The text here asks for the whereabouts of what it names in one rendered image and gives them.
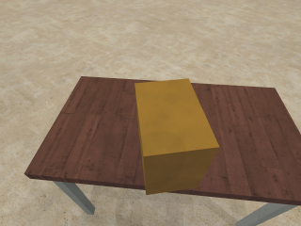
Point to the carton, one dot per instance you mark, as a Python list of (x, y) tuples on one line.
[(177, 142)]

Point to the table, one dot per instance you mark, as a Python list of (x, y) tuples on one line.
[(95, 141)]

